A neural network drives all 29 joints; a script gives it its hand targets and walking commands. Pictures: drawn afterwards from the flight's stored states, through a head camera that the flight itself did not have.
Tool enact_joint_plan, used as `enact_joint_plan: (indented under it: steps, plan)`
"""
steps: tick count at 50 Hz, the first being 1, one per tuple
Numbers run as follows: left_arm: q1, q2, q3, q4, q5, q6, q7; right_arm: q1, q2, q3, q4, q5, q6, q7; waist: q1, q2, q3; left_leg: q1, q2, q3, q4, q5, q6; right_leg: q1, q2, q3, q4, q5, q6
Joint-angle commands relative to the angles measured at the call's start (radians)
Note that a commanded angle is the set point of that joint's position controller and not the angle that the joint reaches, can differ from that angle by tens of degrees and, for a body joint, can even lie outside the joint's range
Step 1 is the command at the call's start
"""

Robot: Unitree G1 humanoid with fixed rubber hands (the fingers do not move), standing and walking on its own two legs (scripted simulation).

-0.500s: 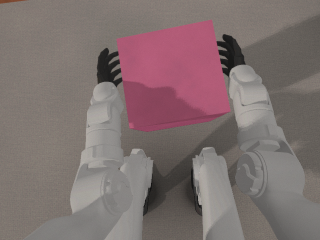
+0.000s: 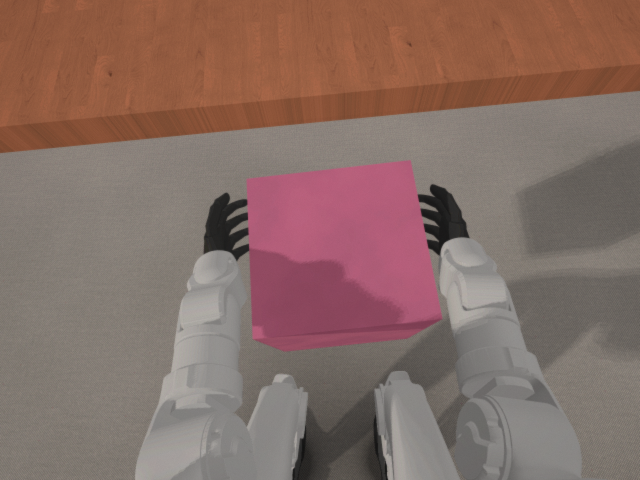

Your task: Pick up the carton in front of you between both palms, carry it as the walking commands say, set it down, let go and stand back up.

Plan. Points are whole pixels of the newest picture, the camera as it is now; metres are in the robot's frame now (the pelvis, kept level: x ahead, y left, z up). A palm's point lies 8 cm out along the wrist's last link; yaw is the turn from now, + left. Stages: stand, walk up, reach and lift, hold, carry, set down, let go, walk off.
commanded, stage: reach and lift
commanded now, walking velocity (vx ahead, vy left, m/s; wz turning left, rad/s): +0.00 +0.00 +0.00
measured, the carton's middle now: (338, 270) +0.40 +0.00 -0.12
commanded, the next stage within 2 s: hold in 1.70 s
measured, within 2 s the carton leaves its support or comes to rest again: neither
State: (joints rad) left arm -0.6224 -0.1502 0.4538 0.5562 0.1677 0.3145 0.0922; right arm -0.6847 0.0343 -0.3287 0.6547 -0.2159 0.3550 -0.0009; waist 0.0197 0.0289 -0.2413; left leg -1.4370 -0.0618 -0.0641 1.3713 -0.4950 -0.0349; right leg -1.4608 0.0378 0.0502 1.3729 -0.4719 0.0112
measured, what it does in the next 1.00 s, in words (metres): rises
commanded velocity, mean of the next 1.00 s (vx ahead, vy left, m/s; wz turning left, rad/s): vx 0.00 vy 0.00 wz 0.00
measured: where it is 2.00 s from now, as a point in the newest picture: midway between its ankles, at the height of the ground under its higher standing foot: (339, 475)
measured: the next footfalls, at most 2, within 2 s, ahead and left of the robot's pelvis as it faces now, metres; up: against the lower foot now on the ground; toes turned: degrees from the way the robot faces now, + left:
none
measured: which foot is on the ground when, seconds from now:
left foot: down 0.00-1.00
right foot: down 0.00-1.00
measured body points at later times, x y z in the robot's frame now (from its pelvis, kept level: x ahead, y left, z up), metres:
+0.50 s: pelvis +0.05 +0.01 +0.13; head +0.09 +0.00 +0.58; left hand +0.38 +0.16 +0.12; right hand +0.37 -0.15 +0.11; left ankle +0.06 +0.13 -0.58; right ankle +0.07 -0.12 -0.58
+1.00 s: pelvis +0.04 +0.01 +0.16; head +0.01 +0.01 +0.61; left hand +0.36 +0.15 +0.18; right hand +0.35 -0.15 +0.17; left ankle +0.06 +0.13 -0.58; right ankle +0.07 -0.12 -0.58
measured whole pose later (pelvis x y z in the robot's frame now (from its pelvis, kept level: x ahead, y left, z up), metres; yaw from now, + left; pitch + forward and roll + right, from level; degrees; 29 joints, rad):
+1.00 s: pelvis +0.04 +0.01 +0.16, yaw -1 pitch -4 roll +0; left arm -0.38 -0.19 0.37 0.43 0.33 0.58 0.00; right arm -0.34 0.17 -0.32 0.40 -0.33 0.62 0.02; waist 0.00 0.01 0.02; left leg -0.17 -0.03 -0.08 0.48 -0.23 0.00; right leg -0.19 0.02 0.07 0.47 -0.20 0.01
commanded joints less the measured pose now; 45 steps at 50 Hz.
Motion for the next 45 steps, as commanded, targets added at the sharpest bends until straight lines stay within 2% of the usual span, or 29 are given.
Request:
enact_joint_plan:
  steps: [1, 10, 17, 24, 30, 33, 39, 41, 45]
  plan:
    - [-0.528, -1.029, -0.620, 0.099, -0.114, 0.017, -0.263, -0.506, 1.084, 0.524, -0.013, 0.146, -0.035, 0.204, -0.015, -0.060, -0.632, 0.343, -0.114, 0.054, -0.232, 0.181, 0.012, 0.606, 0.109, -0.016, -0.240, 0.224, -0.009]
    - [-0.355, -1.038, -0.660, 0.080, -0.092, 0.019, -0.275, -0.357, 1.089, 0.566, -0.078, 0.144, -0.036, 0.209, -0.015, -0.044, -0.517, 0.595, -0.090, 0.013, -0.424, 0.267, 0.022, 0.810, 0.093, 0.011, -0.425, 0.301, -0.016]
    - [-0.224, -1.040, -0.696, 0.043, -0.083, 0.045, -0.284, -0.237, 1.081, 0.601, -0.136, 0.144, -0.014, 0.216, -0.021, -0.035, -0.412, 0.817, -0.073, -0.015, -0.581, 0.384, 0.026, 0.981, 0.084, 0.025, -0.578, 0.405, -0.020]
    - [-0.110, -1.050, -0.733, -0.006, -0.098, 0.109, -0.296, -0.145, 1.072, 0.636, -0.204, 0.157, 0.048, 0.224, -0.024, -0.026, -0.288, 1.042, -0.051, -0.032, -0.745, 0.486, 0.027, 1.155, 0.068, 0.032, -0.735, 0.482, -0.018]
    - [-0.048, -1.050, -0.753, -0.062, -0.115, 0.185, -0.309, -0.092, 1.052, 0.658, -0.283, 0.173, 0.126, 0.233, -0.027, -0.016, -0.162, 1.198, -0.031, -0.036, -0.881, 0.530, 0.023, 1.293, 0.060, 0.028, -0.869, 0.492, -0.014]
    - [-0.036, -1.029, -0.744, -0.085, -0.113, 0.227, -0.315, -0.073, 1.043, 0.647, -0.311, 0.171, 0.169, 0.234, -0.031, -0.015, -0.083, 1.245, -0.024, -0.034, -0.939, 0.510, 0.021, 1.336, 0.058, 0.023, -0.928, 0.464, -0.017]
    - [-0.085, -0.992, -0.637, -0.043, -0.065, 0.276, -0.335, -0.114, 1.029, 0.547, -0.262, 0.130, 0.223, 0.251, -0.025, -0.012, 0.082, 1.229, -0.014, -0.019, -1.007, 0.316, 0.034, 1.339, 0.049, 0.009, -0.984, 0.308, -0.027]
    - [-0.132, -0.999, -0.616, -0.031, -0.055, 0.275, -0.342, -0.162, 1.037, 0.529, -0.249, 0.123, 0.221, 0.259, -0.024, -0.009, 0.089, 1.225, -0.012, -0.016, -1.008, 0.271, 0.038, 1.338, 0.047, 0.006, -0.983, 0.267, -0.028]
    - [-0.216, -1.015, -0.618, -0.041, -0.058, 0.268, -0.353, -0.242, 1.063, 0.539, -0.259, 0.128, 0.215, 0.266, -0.022, -0.014, 0.037, 1.245, -0.013, -0.014, -1.000, 0.268, 0.041, 1.358, 0.045, 0.007, -0.977, 0.259, -0.025]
